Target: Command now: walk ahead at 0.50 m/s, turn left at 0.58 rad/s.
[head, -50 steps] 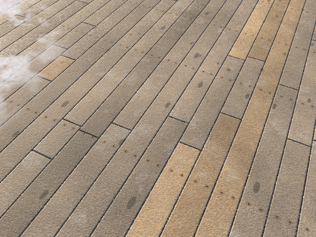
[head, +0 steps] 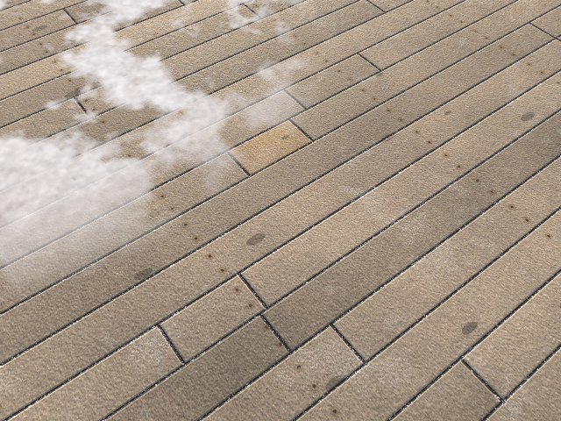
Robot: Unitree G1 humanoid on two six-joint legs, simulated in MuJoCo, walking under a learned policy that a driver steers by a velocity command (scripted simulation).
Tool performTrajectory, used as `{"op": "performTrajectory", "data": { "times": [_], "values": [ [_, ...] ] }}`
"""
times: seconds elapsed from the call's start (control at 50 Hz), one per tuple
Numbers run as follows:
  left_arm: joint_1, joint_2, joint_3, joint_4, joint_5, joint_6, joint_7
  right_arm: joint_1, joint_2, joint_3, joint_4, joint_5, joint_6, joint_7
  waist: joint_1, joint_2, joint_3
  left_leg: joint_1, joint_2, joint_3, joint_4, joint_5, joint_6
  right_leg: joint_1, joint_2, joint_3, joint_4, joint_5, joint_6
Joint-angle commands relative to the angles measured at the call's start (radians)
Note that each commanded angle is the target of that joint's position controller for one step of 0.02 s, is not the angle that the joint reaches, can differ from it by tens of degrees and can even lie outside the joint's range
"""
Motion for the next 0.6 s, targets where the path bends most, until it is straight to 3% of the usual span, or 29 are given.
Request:
{"op": "performTrajectory", "data": {
  "times": [0.02, 0.04, 0.08, 0.12, 0.22, 0.28, 0.32, 0.36, 0.38, 0.4, 0.42, 0.44, 0.46, 0.48, 0.5, 0.52, 0.54, 0.56, 0.6],
  "values": [
    [-0.045, 0.124, 0.028, -0.097, 0.017, -0.050, 0.005, 0.081, -0.109, -0.026, -0.050, -0.005, -0.024, -0.009, -0.021, 0.014, -0.155, 0.424, 0.261, -0.450, -0.354, 0.104, 0.202, -0.410, -0.061, 0.098, 0.000, 0.117, -0.028],
    [-0.029, 0.127, 0.033, -0.096, 0.022, -0.034, 0.003, 0.058, -0.099, -0.020, -0.065, -0.014, -0.026, -0.014, 0.003, 0.033, -0.147, 0.350, 0.243, -0.420, -0.376, 0.156, 0.197, -0.347, -0.075, 0.103, -0.036, 0.148, -0.020],
    [-0.034, 0.102, 0.031, -0.108, 0.035, -0.011, 0.003, 0.075, -0.121, -0.024, -0.064, -0.007, -0.031, -0.025, 0.015, 0.023, -0.134, 0.286, 0.223, -0.369, -0.399, 0.260, 0.207, -0.319, -0.066, 0.086, -0.118, 0.184, 0.012],
    [-0.104, 0.081, 0.025, -0.136, 0.044, -0.001, 0.007, 0.115, -0.150, -0.032, -0.057, -0.003, -0.033, -0.041, 0.000, 0.021, -0.103, 0.257, 0.201, -0.326, -0.411, 0.299, 0.200, -0.348, -0.046, 0.071, -0.242, 0.277, 0.041],
    [-0.280, 0.048, 0.007, -0.194, 0.031, -0.011, -0.009, 0.184, -0.152, -0.032, -0.044, 0.001, -0.020, -0.058, -0.067, 0.086, -0.060, 0.213, 0.140, -0.281, -0.399, 0.154, 0.130, -0.277, 0.034, 0.053, -0.613, 0.551, 0.048],
    [-0.331, 0.069, 0.008, -0.224, 0.021, -0.022, -0.023, 0.227, -0.151, -0.032, -0.027, 0.007, -0.015, -0.060, -0.086, 0.099, -0.054, 0.260, 0.169, -0.341, -0.351, 0.118, 0.118, -0.248, 0.054, 0.073, -0.694, 0.564, 0.034],
    [-0.326, 0.094, 0.015, -0.231, 0.020, -0.031, -0.032, 0.236, -0.147, -0.032, -0.026, 0.007, -0.006, -0.066, -0.076, 0.107, -0.060, 0.327, 0.195, -0.398, -0.289, 0.121, 0.110, -0.236, 0.058, 0.090, -0.734, 0.506, 0.017],
    [-0.271, 0.118, 0.024, -0.223, 0.019, -0.042, -0.035, 0.222, -0.152, -0.035, -0.034, 0.003, 0.003, -0.072, -0.043, 0.138, -0.072, 0.361, 0.210, -0.442, -0.224, 0.185, 0.096, -0.172, 0.064, 0.085, -0.746, 0.407, -0.008],
    [-0.187, 0.135, 0.035, -0.201, 0.022, -0.047, -0.032, 0.204, -0.141, -0.031, -0.044, 0.002, 0.006, -0.071, 0.003, 0.144, -0.109, 0.353, 0.180, -0.438, -0.155, 0.261, 0.078, -0.056, 0.077, 0.062, -0.782, 0.402, -0.031],
    [-0.061, 0.171, 0.050, -0.179, 0.037, -0.052, -0.026, 0.188, -0.102, -0.015, -0.062, -0.004, 0.005, -0.066, 0.064, 0.117, -0.215, 0.290, 0.121, -0.394, 0.021, 0.278, 0.046, 0.163, 0.012, 0.106, -0.764, 0.409, -0.077],
    [0.106, 0.231, 0.062, -0.166, 0.043, -0.046, -0.018, 0.206, -0.052, 0.006, -0.087, -0.028, 0.003, -0.064, 0.112, -0.025, -0.376, 0.131, 0.035, -0.290, 0.316, 0.029, 0.004, 0.444, -0.168, 0.301, -0.738, 0.361, -0.127],
    [0.144, 0.278, 0.073, -0.129, 0.047, -0.033, -0.028, 0.376, -0.012, 0.017, -0.111, 0.019, -0.008, -0.061, 0.013, -0.413, -0.452, -0.238, -0.058, -0.228, 0.607, -0.430, -0.049, 0.696, -0.364, 0.807, -0.869, 0.122, -0.287],
    [0.097, 0.158, 0.047, -0.160, 0.025, -0.029, -0.030, 0.345, -0.131, -0.001, -0.073, 0.032, -0.006, -0.066, 0.043, -0.234, -0.347, -0.337, 0.029, -0.260, 0.716, -0.369, -0.059, 0.624, -0.343, 0.793, -0.910, -0.067, -0.252],
    [0.049, 0.099, 0.031, -0.171, 0.022, -0.020, -0.024, 0.224, -0.177, -0.014, -0.090, 0.020, 0.001, -0.064, 0.070, -0.124, -0.220, -0.352, 0.064, -0.224, 0.718, -0.268, -0.063, 0.487, -0.298, 0.598, -0.919, -0.029, -0.203],
    [0.000, 0.093, 0.024, -0.174, 0.033, -0.013, -0.024, 0.173, -0.163, -0.014, -0.101, 0.009, 0.005, -0.066, 0.048, -0.047, -0.150, -0.305, 0.101, -0.197, 0.688, -0.196, -0.067, 0.349, -0.254, 0.471, -0.938, 0.109, -0.183],
    [-0.024, 0.078, 0.020, -0.165, 0.038, -0.010, -0.022, 0.139, -0.147, -0.016, -0.115, -0.002, 0.006, -0.063, 0.031, -0.048, -0.099, -0.284, 0.129, -0.197, 0.636, -0.155, -0.067, 0.259, -0.219, 0.385, -0.959, 0.210, -0.180],
    [-0.031, 0.073, 0.017, -0.159, 0.045, -0.012, -0.019, 0.150, -0.125, -0.016, -0.120, 0.005, 0.010, -0.056, 0.010, -0.076, -0.090, -0.237, 0.154, -0.192, 0.605, -0.130, -0.064, 0.206, -0.194, 0.309, -0.984, 0.266, -0.171],
    [-0.028, 0.072, 0.018, -0.151, 0.042, -0.017, -0.019, 0.158, -0.103, -0.013, -0.123, 0.012, 0.016, -0.052, 0.004, -0.096, -0.088, -0.221, 0.163, -0.177, 0.581, -0.119, -0.065, 0.185, -0.181, 0.260, -1.008, 0.298, -0.174],
    [-0.003, 0.090, 0.024, -0.127, 0.034, -0.027, -0.022, 0.136, -0.068, -0.003, -0.141, 0.008, 0.021, -0.051, 0.003, -0.080, -0.077, -0.239, 0.168, -0.168, 0.523, -0.101, -0.070, 0.169, -0.182, 0.202, -1.041, 0.374, -0.203]
  ]
}}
